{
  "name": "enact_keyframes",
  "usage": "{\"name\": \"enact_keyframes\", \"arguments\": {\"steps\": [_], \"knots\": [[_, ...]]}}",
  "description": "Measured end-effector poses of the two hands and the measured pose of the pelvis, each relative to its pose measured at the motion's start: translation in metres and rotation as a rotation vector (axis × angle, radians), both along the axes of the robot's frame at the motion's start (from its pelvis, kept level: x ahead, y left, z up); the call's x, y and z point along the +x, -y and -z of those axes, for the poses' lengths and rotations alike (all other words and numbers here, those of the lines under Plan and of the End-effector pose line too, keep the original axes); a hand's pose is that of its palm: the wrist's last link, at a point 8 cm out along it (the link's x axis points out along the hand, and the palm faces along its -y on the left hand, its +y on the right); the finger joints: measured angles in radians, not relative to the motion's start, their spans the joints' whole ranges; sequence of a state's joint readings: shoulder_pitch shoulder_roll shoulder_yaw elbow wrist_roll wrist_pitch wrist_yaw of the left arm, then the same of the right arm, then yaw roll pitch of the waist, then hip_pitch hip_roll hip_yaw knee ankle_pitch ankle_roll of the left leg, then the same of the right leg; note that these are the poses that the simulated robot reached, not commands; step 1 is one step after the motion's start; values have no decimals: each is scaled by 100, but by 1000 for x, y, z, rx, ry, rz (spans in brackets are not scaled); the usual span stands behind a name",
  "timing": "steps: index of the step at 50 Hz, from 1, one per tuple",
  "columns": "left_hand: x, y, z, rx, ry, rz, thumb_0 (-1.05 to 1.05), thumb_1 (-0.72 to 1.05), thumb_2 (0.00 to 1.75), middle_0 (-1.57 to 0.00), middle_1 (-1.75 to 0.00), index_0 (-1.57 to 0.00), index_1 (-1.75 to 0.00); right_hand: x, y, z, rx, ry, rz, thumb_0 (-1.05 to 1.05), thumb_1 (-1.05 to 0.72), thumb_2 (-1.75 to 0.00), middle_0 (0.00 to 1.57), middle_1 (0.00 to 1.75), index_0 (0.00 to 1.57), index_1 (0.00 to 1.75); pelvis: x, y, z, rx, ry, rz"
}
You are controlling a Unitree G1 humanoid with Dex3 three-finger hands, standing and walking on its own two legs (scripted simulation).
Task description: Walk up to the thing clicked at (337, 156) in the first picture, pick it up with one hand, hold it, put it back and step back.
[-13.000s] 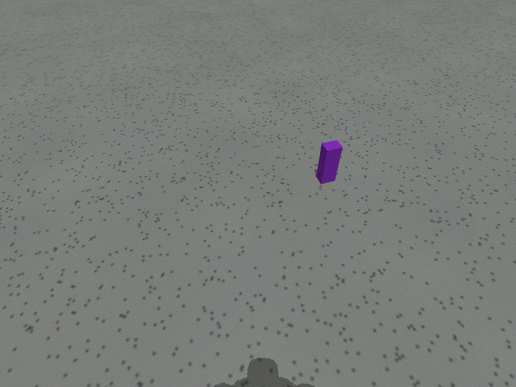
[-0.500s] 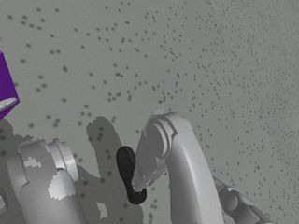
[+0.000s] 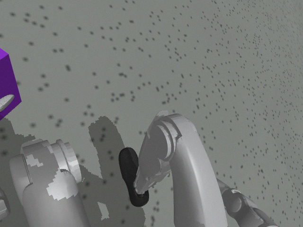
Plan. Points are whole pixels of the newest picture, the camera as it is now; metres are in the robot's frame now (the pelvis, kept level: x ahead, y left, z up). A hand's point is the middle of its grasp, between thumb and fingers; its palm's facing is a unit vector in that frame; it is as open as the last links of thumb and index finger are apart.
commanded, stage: close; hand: left
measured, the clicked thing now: out of the picture +0.47 +0.26 -0.17
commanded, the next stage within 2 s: settle in 0.16 s
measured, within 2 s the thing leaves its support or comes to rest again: leaves its support in 0.56 s
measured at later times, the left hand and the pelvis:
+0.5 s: hand out of the picture +0.43 +0.27 -0.15, palm faces +0.31 -0.95 +0.00, open 10.4 cm; pelvis +0.00 +0.00 +0.00, yaw +0 degrees
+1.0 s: hand out of the picture +0.42 +0.29 -0.05, palm faces +0.28 -0.96 -0.04, open 10.6 cm; pelvis +0.01 +0.00 +0.02, yaw +4 degrees
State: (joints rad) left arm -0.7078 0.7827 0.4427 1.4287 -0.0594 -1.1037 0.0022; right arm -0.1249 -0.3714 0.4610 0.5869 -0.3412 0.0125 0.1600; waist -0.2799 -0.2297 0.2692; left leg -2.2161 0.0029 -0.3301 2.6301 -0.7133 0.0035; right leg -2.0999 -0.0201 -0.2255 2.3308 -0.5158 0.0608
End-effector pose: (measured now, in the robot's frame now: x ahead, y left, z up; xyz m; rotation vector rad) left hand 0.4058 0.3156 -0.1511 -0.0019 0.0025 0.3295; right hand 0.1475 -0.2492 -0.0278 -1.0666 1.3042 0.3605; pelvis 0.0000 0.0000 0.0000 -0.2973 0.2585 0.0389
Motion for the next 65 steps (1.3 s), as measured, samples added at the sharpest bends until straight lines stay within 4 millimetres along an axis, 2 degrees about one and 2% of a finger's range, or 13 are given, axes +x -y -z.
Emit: {"name": "enact_keyframes", "arguments": {"steps": [8,18,30,36,54,65], "knots": [[-2,2,1,0,10,7,2,-21,83,-66,-76,-57,-85,5,1,1,3,1,-1,0,-88,-90,20,29,21,30,1,1,0,2,-2,-1],[-7,3,1,-5,9,-2,2,-19,101,-64,-80,-56,-86,11,0,3,13,16,-5,0,-89,-90,20,29,21,30,1,1,0,5,-6,-1],[-13,-1,-7,6,4,15,2,-27,109,-63,-87,-57,-90,10,-1,4,28,23,22,0,-89,-90,20,30,21,30,2,1,-1,11,-17,-7],[-15,-10,-29,25,24,13,2,-29,112,-63,-89,-58,-92,12,-1,3,50,38,52,0,-89,-90,20,30,21,30,4,2,-6,19,-44,-18],[-23,-22,-119,58,34,50,1,-36,115,-65,-92,-60,-93,32,1,11,193,157,226,0,-89,-90,20,30,21,30,9,6,-26,75,-164,-59],[-24,-20,-153,49,-10,44,1,-38,115,-65,-93,-61,-93,35,6,18,254,167,341,0,-90,-90,20,30,21,30,16,12,-42,119,-241,-79]]}}
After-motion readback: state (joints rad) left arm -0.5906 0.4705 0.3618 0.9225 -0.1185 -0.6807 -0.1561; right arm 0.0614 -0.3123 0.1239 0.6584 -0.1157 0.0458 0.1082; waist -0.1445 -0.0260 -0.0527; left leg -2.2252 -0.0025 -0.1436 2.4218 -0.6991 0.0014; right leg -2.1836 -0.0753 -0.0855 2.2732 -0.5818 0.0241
